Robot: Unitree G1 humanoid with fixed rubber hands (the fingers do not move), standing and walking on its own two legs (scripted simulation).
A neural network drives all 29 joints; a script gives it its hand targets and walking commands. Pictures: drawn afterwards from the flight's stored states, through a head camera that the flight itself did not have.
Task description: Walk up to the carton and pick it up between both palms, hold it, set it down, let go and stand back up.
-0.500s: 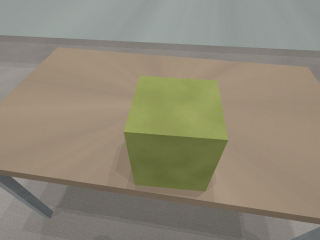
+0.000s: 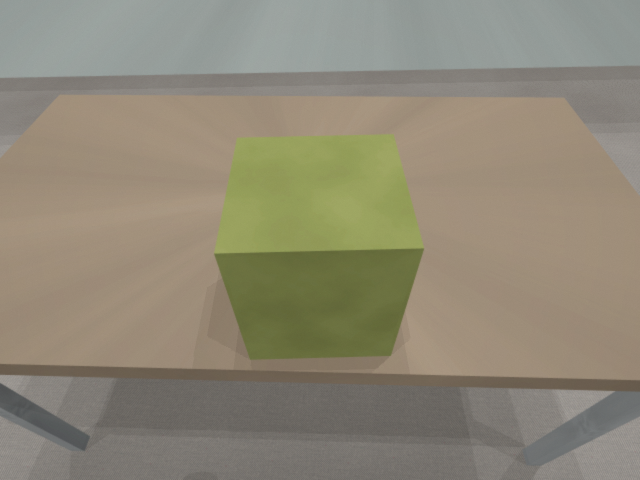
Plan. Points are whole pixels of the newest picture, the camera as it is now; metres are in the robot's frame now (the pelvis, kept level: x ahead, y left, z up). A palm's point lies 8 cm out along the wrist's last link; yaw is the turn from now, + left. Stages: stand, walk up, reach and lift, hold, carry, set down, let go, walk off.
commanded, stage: walk up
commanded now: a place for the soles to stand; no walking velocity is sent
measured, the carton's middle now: (318, 252) +0.41 +0.01 +0.05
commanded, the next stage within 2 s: none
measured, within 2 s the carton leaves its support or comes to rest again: neither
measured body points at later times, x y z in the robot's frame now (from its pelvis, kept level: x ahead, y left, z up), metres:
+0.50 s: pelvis -0.03 +0.01 -0.02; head +0.01 -0.03 +0.43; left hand +0.08 +0.29 -0.13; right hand +0.03 -0.31 -0.16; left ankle -0.04 +0.13 -0.74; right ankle -0.01 -0.14 -0.74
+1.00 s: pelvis -0.04 +0.01 +0.00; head -0.03 +0.00 +0.45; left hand +0.09 +0.28 -0.13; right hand -0.01 -0.29 -0.13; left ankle -0.04 +0.13 -0.74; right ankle -0.01 -0.14 -0.74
